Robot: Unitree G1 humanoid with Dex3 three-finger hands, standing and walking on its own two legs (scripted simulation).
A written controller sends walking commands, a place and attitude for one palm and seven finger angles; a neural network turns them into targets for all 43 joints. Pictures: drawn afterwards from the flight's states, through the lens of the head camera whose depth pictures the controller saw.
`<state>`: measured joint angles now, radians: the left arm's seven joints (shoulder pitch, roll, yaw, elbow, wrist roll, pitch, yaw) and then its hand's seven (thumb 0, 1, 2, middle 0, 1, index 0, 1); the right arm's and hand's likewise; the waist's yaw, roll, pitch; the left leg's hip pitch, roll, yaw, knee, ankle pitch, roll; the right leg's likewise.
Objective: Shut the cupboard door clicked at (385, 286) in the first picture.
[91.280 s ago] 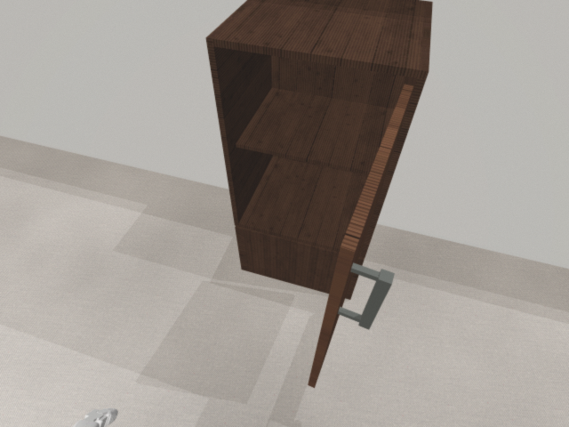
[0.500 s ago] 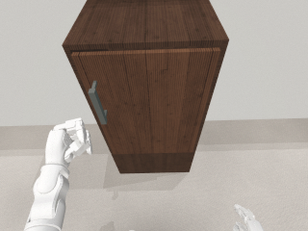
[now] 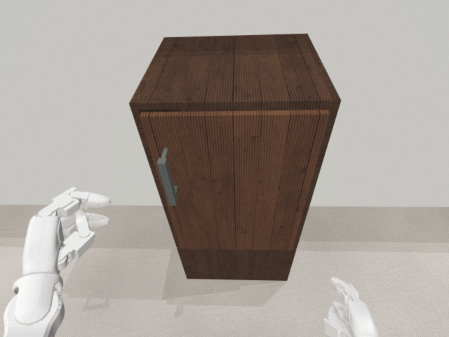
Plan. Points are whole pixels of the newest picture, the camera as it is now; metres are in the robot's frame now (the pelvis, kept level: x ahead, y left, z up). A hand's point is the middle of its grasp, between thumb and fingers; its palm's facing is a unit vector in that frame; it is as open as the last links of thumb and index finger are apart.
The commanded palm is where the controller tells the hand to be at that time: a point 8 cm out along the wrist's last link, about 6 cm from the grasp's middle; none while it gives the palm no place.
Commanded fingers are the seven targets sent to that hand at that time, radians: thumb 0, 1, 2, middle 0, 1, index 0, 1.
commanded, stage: draw the hand back to the body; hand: left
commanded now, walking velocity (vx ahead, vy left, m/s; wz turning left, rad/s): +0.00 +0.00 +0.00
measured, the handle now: (169, 177) +0.49 +0.20 -0.03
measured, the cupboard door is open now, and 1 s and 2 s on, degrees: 0 0 0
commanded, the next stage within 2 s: step back with the hand held close in 0.64 s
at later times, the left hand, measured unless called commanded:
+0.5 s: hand (44, 242) +0.19 +0.27 +0.16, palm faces +0.47 -0.79 -0.39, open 7.2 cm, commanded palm +0.14 +0.30 +0.18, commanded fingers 0.00 0.90 0.90 -0.20 -0.30 -0.20 -0.30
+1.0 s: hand (43, 244) +0.19 +0.26 +0.16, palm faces +0.41 -0.78 -0.47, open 7.4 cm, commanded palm +0.13 +0.31 +0.18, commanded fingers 0.00 0.90 0.90 -0.20 -0.30 -0.20 -0.30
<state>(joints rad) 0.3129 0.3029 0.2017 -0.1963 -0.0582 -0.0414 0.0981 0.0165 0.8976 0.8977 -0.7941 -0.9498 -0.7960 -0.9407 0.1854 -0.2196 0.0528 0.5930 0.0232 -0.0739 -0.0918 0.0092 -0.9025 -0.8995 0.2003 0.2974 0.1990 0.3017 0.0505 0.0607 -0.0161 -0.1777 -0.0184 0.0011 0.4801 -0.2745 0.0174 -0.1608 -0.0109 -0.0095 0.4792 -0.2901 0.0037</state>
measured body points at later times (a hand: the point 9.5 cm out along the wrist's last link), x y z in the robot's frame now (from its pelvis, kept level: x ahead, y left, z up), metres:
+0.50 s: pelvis +0.00 +0.00 +0.00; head -0.02 -0.03 +0.45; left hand +0.16 +0.31 +0.18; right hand +0.19 -0.21 -0.09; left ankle -0.01 +0.11 -0.74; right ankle -0.02 -0.12 -0.74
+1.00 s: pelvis -0.01 +0.01 +0.00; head -0.01 -0.02 +0.45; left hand +0.16 +0.30 +0.19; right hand +0.17 -0.24 -0.09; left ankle -0.01 +0.11 -0.74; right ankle -0.02 -0.12 -0.74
